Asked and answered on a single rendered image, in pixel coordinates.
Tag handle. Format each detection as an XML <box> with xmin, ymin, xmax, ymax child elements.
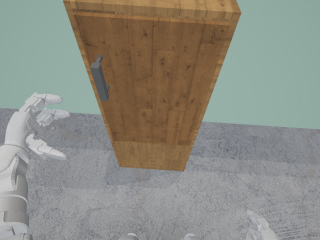
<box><xmin>90</xmin><ymin>55</ymin><xmax>110</xmax><ymax>101</ymax></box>

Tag right robot shin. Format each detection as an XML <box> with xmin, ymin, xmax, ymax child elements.
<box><xmin>184</xmin><ymin>233</ymin><xmax>195</xmax><ymax>238</ymax></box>

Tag robot left hand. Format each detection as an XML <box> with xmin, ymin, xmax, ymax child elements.
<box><xmin>4</xmin><ymin>92</ymin><xmax>70</xmax><ymax>160</ymax></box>

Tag robot left forearm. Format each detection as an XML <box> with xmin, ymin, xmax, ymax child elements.
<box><xmin>0</xmin><ymin>144</ymin><xmax>31</xmax><ymax>240</ymax></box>

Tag robot right hand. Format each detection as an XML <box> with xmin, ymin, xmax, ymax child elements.
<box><xmin>245</xmin><ymin>209</ymin><xmax>279</xmax><ymax>240</ymax></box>

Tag cupboard door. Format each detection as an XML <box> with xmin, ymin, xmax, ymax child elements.
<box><xmin>73</xmin><ymin>11</ymin><xmax>230</xmax><ymax>146</ymax></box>

